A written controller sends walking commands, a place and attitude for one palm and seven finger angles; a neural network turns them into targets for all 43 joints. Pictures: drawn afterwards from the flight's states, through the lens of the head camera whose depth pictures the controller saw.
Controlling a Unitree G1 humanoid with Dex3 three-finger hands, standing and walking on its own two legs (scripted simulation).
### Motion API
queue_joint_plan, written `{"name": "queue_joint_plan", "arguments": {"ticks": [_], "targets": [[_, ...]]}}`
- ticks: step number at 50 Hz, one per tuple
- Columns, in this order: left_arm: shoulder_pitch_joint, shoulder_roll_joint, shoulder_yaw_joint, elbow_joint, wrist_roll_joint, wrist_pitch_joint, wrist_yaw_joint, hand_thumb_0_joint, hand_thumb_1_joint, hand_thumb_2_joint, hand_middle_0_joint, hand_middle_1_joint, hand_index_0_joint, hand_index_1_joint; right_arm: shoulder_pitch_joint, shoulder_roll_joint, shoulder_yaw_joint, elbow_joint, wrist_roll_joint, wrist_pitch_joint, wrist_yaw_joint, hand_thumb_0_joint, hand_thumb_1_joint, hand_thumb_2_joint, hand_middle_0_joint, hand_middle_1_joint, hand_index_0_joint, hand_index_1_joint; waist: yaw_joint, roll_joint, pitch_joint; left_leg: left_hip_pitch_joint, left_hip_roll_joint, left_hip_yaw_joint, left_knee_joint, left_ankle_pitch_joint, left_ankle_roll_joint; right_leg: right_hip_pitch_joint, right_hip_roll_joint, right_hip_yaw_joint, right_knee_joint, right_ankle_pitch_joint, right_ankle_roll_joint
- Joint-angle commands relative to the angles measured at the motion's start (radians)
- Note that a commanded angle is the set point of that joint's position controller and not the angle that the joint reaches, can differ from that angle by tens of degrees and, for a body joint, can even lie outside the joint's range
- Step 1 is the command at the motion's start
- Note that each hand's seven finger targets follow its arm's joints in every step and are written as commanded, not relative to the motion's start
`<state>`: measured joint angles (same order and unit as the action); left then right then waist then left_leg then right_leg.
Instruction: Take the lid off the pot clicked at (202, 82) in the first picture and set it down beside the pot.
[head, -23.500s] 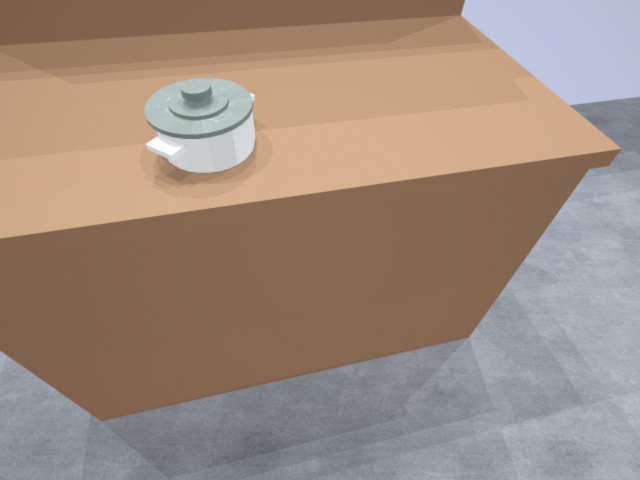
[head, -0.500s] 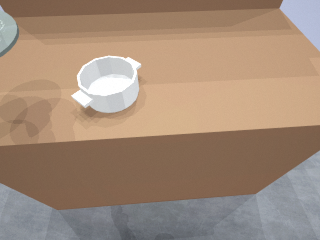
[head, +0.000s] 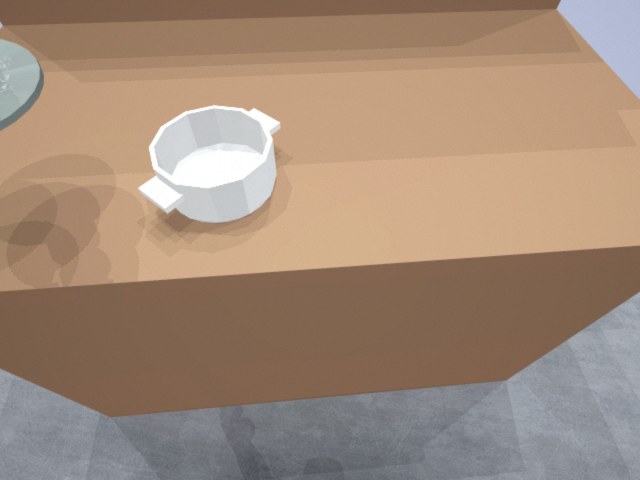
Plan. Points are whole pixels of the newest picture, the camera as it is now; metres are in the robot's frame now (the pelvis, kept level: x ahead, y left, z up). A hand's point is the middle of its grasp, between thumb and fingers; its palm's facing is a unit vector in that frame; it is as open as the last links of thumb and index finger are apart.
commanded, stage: lower the lid onto the table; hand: left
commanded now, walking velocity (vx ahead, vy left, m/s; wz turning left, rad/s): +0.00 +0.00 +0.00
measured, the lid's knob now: out of the picture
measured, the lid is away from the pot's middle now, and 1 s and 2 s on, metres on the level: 0.24 0.24 0.22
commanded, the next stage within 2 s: none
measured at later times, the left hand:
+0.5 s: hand out of the picture +0.47 +0.33 +0.24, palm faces -0.30 -0.20 -0.93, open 7.5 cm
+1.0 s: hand out of the picture +0.46 +0.34 +0.21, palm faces -0.34 -0.22 -0.92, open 7.5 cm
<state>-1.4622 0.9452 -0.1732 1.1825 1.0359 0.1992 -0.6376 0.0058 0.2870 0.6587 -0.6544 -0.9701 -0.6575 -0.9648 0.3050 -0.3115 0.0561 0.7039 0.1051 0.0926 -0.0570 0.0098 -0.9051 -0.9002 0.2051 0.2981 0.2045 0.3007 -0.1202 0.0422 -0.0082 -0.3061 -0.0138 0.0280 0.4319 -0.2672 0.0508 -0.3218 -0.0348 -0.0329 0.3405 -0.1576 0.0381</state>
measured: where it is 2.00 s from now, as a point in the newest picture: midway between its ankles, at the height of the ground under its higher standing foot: outside the picture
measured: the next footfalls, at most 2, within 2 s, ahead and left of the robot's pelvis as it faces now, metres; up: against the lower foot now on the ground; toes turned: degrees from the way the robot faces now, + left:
none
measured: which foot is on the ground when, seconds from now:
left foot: down 0.00-1.00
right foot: down 0.00-1.00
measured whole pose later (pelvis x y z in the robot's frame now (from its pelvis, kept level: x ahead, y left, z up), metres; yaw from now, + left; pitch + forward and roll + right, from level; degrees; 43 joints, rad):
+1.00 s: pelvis +0.00 +0.00 +0.00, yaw +0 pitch +10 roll -2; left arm -1.35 0.92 -0.13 1.25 1.02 0.14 -0.57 0.01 0.29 0.66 -0.65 -0.97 -0.65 -0.96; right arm 0.33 -0.31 0.05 0.73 0.10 0.07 -0.07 0.01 -0.90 -0.90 0.21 0.30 0.21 0.30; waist -0.14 0.03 -0.04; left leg -0.37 0.00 0.02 0.50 -0.30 0.04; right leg -0.38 -0.03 -0.04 0.39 -0.18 0.03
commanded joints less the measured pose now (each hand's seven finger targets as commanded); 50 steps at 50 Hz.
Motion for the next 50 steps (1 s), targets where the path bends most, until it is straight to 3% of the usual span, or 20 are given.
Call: {"name": "queue_joint_plan", "arguments": {"ticks": [1, 4, 5, 8, 10, 14, 15, 18, 20, 23, 25, 26, 30, 33, 35, 38, 40, 44, 47, 50], "targets": [[-0.599, 0.274, 0.074, -0.301, 0.022, -0.016, 0.083, 0.000, 0.728, 0.870, -0.836, -1.070, -0.832, -1.068, 0.081, -0.168, -0.058, -0.064, -0.011, -0.038, -0.017, 0.000, -0.900, -0.900, 0.200, 0.300, 0.200, 0.300, 0.002, 0.140, -0.495, 0.277, 0.007, -0.045, 0.018, 0.600, 0.019, 0.153, 0.065, -0.027, 0.031, 0.278, -0.061], [-0.588, 0.329, 0.120, -0.302, 0.029, -0.027, 0.091, 0.000, 0.728, 0.870, -0.836, -1.070, -0.832, -1.068, 0.084, -0.168, -0.057, -0.069, -0.011, -0.043, -0.021, 0.000, -0.900, -0.900, 0.200, 0.300, 0.200, 0.300, 0.011, 0.154, -0.522, 0.269, 0.003, -0.041, 0.022, 0.612, 0.022, 0.175, 0.061, -0.021, 0.041, 0.294, -0.061], [-0.545, 0.301, 0.105, -0.288, 0.013, -0.029, 0.092, 0.000, 0.728, 0.870, -0.836, -1.070, -0.832, -1.068, 0.086, -0.170, -0.057, -0.071, -0.011, -0.043, -0.021, 0.000, -0.900, -0.900, 0.200, 0.300, 0.200, 0.300, 0.011, 0.186, -0.514, 0.278, 0.003, -0.044, 0.027, 0.662, 0.012, 0.163, 0.059, -0.026, 0.038, 0.312, -0.065], [-0.526, 0.276, 0.091, -0.232, 0.017, -0.026, 0.089, 0.000, 0.728, 0.870, -0.836, -1.070, -0.832, -1.068, 0.100, -0.169, -0.060, -0.058, -0.009, -0.040, -0.015, 0.000, -0.900, -0.900, 0.200, 0.300, 0.200, 0.300, -0.001, 0.123, -0.453, 0.247, 0.007, -0.040, 0.027, 0.609, 0.018, 0.138, 0.065, -0.028, 0.035, 0.288, -0.058], [-0.480, 0.211, 0.043, -0.190, 0.001, -0.021, 0.084, 0.000, 0.728, 0.870, -0.836, -1.070, -0.832, -1.068, 0.097, -0.172, -0.060, -0.060, -0.003, -0.037, -0.013, 0.000, -0.900, -0.900, 0.200, 0.300, 0.200, 0.300, -0.008, 0.129, -0.415, 0.235, 0.008, -0.041, 0.023, 0.617, 0.010, 0.113, 0.064, -0.033, 0.029, 0.283, -0.062], [-0.496, 0.245, 0.062, -0.188, 0.016, -0.022, 0.089, 0.000, 0.728, 0.870, -0.836, -1.070, -0.832, -1.068, 0.103, -0.173, -0.056, -0.055, -0.009, -0.036, -0.011, 0.000, -0.900, -0.900, 0.200, 0.300, 0.200, 0.300, -0.012, 0.101, -0.405, 0.203, 0.004, -0.031, 0.024, 0.549, 0.022, 0.123, 0.069, -0.028, 0.035, 0.275, -0.060], [-0.475, 0.217, 0.038, -0.176, 0.001, -0.024, 0.087, 0.000, 0.728, 0.870, -0.836, -1.070, -0.832, -1.068, 0.103, -0.177, -0.056, -0.054, -0.005, -0.033, -0.014, 0.000, -0.900, -0.900, 0.200, 0.300, 0.200, 0.300, -0.017, 0.108, -0.402, 0.202, 0.006, -0.030, 0.022, 0.563, 0.017, 0.121, 0.065, -0.031, 0.030, 0.286, -0.062], [-0.536, 0.268, 0.075, -0.230, 0.012, -0.031, 0.094, 0.000, 0.728, 0.870, -0.836, -1.070, -0.832, -1.068, 0.108, -0.174, -0.058, -0.050, -0.007, -0.036, -0.018, 0.000, -0.900, -0.900, 0.200, 0.300, 0.200, 0.300, -0.014, 0.109, -0.461, 0.225, 0.004, -0.032, 0.029, 0.562, 0.025, 0.143, 0.067, -0.023, 0.040, 0.297, -0.057], [-0.549, 0.225, 0.046, -0.268, -0.008, -0.036, 0.095, 0.000, 0.728, 0.870, -0.836, -1.070, -0.832, -1.068, 0.104, -0.175, -0.062, -0.051, -0.007, -0.042, -0.022, 0.000, -0.900, -0.900, 0.200, 0.300, 0.200, 0.300, -0.013, 0.184, -0.483, 0.281, 0.010, -0.047, 0.037, 0.652, 0.009, 0.115, 0.066, -0.031, 0.038, 0.305, -0.063], [-0.550, 0.310, 0.124, -0.292, 0.009, -0.046, 0.107, 0.000, 0.728, 0.870, -0.836, -1.070, -0.832, -1.068, 0.110, -0.172, -0.061, -0.050, -0.015, -0.050, -0.022, 0.000, -0.900, -0.900, 0.200, 0.300, 0.200, 0.300, 0.000, 0.174, -0.534, 0.294, 0.007, -0.054, 0.056, 0.671, 0.014, 0.137, 0.071, -0.022, 0.053, 0.314, -0.058], [-0.491, 0.283, 0.108, -0.261, -0.004, -0.051, 0.107, 0.000, 0.728, 0.870, -0.836, -1.070, -0.832, -1.068, 0.114, -0.173, -0.062, -0.051, -0.013, -0.049, -0.022, 0.000, -0.900, -0.900, 0.200, 0.300, 0.200, 0.300, -0.001, 0.179, -0.527, 0.287, 0.005, -0.050, 0.058, 0.707, 0.007, 0.139, 0.067, -0.026, 0.052, 0.341, -0.060], [-0.498, 0.318, 0.139, -0.267, 0.006, -0.055, 0.110, 0.000, 0.728, 0.870, -0.836, -1.070, -0.832, -1.068, 0.110, -0.172, -0.061, -0.052, -0.015, -0.047, -0.017, 0.000, -0.900, -0.900, 0.200, 0.300, 0.200, 0.300, 0.005, 0.153, -0.514, 0.269, 0.004, -0.050, 0.061, 0.685, 0.011, 0.145, 0.068, -0.020, 0.056, 0.336, -0.055], [-0.418, 0.208, 0.047, -0.138, -0.013, -0.045, 0.101, 0.000, 0.728, 0.870, -0.836, -1.070, -0.832, -1.068, 0.112, -0.175, -0.060, -0.046, -0.003, -0.033, -0.013, 0.000, -0.900, -0.900, 0.200, 0.300, 0.200, 0.300, -0.020, 0.106, -0.401, 0.194, 0.004, -0.033, 0.041, 0.591, 0.012, 0.110, 0.066, -0.028, 0.043, 0.306, -0.056], [-0.473, 0.261, 0.080, -0.185, 0.001, -0.049, 0.111, 0.000, 0.728, 0.870, -0.836, -1.070, -0.832, -1.068, 0.107, -0.178, -0.058, -0.044, -0.008, -0.027, -0.011, 0.000, -0.900, -0.900, 0.200, 0.300, 0.200, 0.300, -0.016, 0.119, -0.426, 0.195, 0.004, -0.033, 0.047, 0.569, 0.018, 0.111, 0.069, -0.023, 0.053, 0.298, -0.056], [-0.493, 0.251, 0.078, -0.238, -0.011, -0.055, 0.115, 0.000, 0.728, 0.870, -0.836, -1.070, -0.832, -1.068, 0.097, -0.176, -0.061, -0.050, -0.011, -0.033, -0.015, 0.000, -0.900, -0.900, 0.200, 0.300, 0.200, 0.300, -0.011, 0.189, -0.487, 0.256, 0.005, -0.044, 0.064, 0.670, 0.010, 0.106, 0.067, -0.022, 0.059, 0.333, -0.062], [-0.498, 0.305, 0.127, -0.241, 0.002, -0.064, 0.123, 0.000, 0.728, 0.870, -0.836, -1.070, -0.832, -1.068, 0.110, -0.171, -0.061, -0.049, -0.014, -0.038, -0.018, 0.000, -0.900, -0.900, 0.200, 0.300, 0.200, 0.300, -0.008, 0.144, -0.521, 0.250, 0.002, -0.046, 0.070, 0.639, 0.019, 0.131, 0.070, -0.016, 0.066, 0.324, -0.052], [-0.464, 0.236, 0.071, -0.203, -0.019, -0.062, 0.119, 0.000, 0.728, 0.870, -0.836, -1.070, -0.832, -1.068, 0.112, -0.173, -0.062, -0.043, -0.007, -0.038, -0.021, 0.000, -0.900, -0.900, 0.200, 0.300, 0.200, 0.300, -0.020, 0.152, -0.488, 0.257, 0.008, -0.051, 0.067, 0.665, 0.006, 0.093, 0.070, -0.028, 0.061, 0.315, -0.055], [-0.465, 0.246, 0.077, -0.161, -0.006, -0.063, 0.129, 0.000, 0.728, 0.870, -0.836, -1.070, -0.832, -1.068, 0.116, -0.174, -0.059, -0.032, -0.009, -0.037, -0.020, 0.000, -0.900, -0.900, 0.200, 0.300, 0.200, 0.300, -0.026, 0.135, -0.458, 0.207, 0.001, -0.043, 0.063, 0.561, 0.013, 0.079, 0.072, -0.022, 0.063, 0.272, -0.054], [-0.518, 0.236, 0.077, -0.230, -0.011, -0.071, 0.138, 0.000, 0.728, 0.870, -0.836, -1.070, -0.832, -1.068, 0.114, -0.172, -0.064, -0.031, -0.014, -0.050, -0.020, 0.000, -0.900, -0.900, 0.200, 0.300, 0.200, 0.300, -0.020, 0.215, -0.512, 0.287, 0.011, -0.063, 0.086, 0.673, -0.002, 0.045, 0.074, -0.023, 0.070, 0.279, -0.057], [-0.440, 0.231, 0.078, -0.169, -0.016, -0.074, 0.138, 0.000, 0.728, 0.870, -0.836, -1.070, -0.832, -1.068, 0.118, -0.173, -0.060, -0.025, -0.014, -0.051, -0.024, 0.000, -0.900, -0.900, 0.200, 0.300, 0.200, 0.300, -0.023, 0.185, -0.475, 0.259, 0.007, -0.060, 0.089, 0.687, -0.006, 0.044, 0.078, -0.031, 0.072, 0.291, -0.059]]}}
